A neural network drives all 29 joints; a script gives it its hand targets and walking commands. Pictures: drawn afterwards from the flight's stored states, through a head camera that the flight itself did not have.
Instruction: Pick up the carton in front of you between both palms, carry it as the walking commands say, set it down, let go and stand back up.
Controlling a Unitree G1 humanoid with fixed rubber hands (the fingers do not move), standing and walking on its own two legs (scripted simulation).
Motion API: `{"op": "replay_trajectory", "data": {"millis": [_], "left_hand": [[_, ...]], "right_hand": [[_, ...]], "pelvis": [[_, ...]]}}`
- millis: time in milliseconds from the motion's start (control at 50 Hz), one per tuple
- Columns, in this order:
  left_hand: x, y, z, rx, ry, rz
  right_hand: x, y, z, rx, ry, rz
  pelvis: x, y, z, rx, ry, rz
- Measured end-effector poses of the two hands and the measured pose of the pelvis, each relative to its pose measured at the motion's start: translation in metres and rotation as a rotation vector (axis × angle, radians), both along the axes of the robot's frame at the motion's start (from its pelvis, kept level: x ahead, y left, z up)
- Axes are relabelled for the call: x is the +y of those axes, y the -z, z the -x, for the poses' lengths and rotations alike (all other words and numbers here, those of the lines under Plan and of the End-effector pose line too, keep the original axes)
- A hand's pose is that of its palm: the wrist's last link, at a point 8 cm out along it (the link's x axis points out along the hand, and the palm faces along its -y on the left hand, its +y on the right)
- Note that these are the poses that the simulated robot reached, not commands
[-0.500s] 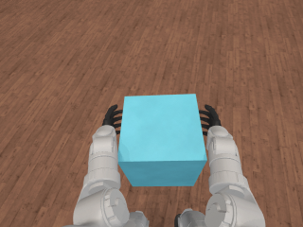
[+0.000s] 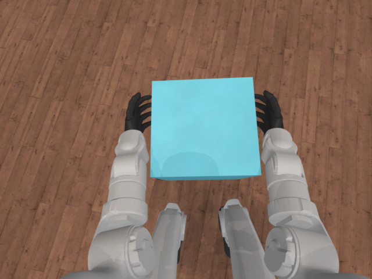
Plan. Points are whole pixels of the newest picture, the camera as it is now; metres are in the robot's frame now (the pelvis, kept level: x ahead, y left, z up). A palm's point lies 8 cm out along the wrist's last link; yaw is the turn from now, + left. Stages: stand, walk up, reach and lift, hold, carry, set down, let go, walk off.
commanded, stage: set down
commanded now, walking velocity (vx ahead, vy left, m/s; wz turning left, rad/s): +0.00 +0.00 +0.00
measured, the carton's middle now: (202, 138) +0.41 -0.01 -0.15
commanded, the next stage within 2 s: none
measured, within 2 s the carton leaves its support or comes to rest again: neither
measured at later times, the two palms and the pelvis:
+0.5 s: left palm (152, 136) +0.44 +0.14 -0.23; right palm (253, 134) +0.44 -0.16 -0.24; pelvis -0.03 -0.01 -0.14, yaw +2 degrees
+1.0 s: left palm (160, 141) +0.46 +0.14 -0.39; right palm (243, 138) +0.46 -0.16 -0.39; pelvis -0.05 -0.01 -0.24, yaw +3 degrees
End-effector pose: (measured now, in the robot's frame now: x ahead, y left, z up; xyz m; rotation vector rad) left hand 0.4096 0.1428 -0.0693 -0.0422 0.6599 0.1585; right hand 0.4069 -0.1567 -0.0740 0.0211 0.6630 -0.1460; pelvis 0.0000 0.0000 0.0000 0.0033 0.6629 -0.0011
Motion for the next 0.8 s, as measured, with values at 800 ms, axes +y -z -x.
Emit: {"op": "replay_trajectory", "data": {"millis": [800], "left_hand": [[-0.003,0.257,-0.044,0.047,0.008,-0.037]], "right_hand": [[-0.003,0.261,-0.048,0.049,-0.036,0.017]], "pelvis": [[-0.012,0.201,0.046,0.146,-0.014,-0.027]]}}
